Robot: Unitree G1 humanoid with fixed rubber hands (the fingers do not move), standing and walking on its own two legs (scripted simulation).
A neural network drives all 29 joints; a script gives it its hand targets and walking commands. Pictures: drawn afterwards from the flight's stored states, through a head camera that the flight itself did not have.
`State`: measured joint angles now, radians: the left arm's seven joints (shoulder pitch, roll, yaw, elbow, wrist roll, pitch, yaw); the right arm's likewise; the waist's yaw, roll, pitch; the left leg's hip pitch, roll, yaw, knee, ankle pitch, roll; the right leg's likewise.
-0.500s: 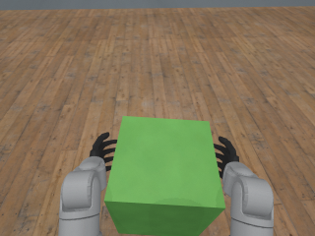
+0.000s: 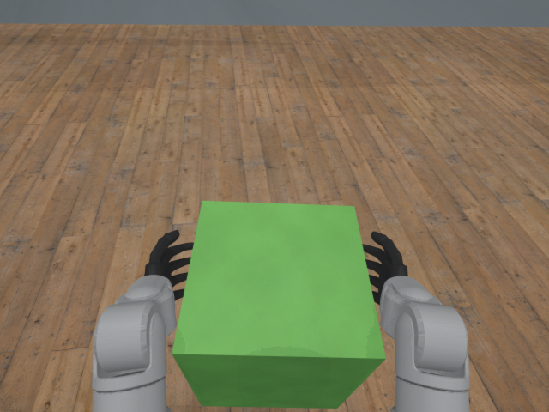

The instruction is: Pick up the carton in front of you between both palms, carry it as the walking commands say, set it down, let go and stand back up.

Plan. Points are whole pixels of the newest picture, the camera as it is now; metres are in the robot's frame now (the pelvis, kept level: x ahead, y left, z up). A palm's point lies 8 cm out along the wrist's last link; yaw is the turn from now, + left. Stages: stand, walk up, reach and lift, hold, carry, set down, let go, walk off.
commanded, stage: carry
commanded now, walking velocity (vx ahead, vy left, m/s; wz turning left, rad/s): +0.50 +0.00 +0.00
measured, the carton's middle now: (274, 311) +0.27 +0.00 +0.02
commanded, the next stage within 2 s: none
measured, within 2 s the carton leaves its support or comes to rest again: neither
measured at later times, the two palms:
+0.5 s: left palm (205, 136) +0.60 +0.14 +0.10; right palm (353, 141) +0.61 -0.16 +0.09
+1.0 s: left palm (208, 67) +0.94 +0.18 +0.09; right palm (318, 69) +0.94 -0.12 +0.10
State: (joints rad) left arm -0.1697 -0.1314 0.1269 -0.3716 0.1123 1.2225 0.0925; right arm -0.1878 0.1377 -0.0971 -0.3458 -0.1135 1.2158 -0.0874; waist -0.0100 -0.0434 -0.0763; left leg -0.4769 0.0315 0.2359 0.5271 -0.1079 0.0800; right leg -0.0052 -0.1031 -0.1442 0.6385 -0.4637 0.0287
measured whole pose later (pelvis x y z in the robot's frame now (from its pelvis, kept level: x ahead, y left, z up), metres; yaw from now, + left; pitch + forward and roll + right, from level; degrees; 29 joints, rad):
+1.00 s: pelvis +0.67 +0.03 +0.00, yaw +0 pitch +3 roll +1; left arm -0.16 -0.13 0.13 -0.37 0.11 1.22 0.09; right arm -0.18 0.14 -0.09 -0.33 -0.11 1.21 -0.09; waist -0.01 -0.04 -0.07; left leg -0.46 0.04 0.24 0.54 -0.13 0.07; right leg -0.07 -0.11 -0.12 0.77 -0.47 0.03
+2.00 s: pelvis +1.35 +0.05 +0.01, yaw -1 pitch +3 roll +1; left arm -0.16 -0.13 0.14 -0.36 0.12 1.22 0.09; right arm -0.19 0.14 -0.10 -0.31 -0.11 1.21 -0.09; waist -0.02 -0.04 -0.05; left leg -0.43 0.04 0.24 0.53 -0.16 0.09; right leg -0.19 -0.08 -0.07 1.01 -0.45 0.01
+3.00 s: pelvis +1.83 +0.05 +0.02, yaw +1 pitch +4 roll +0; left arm -0.18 -0.14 0.13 -0.23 0.14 1.17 0.08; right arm -0.19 0.14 -0.12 -0.22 -0.14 1.16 -0.07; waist 0.00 -0.02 -0.14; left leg -0.27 0.06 0.17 0.51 -0.29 0.00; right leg -0.20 -0.08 -0.18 0.52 -0.35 0.03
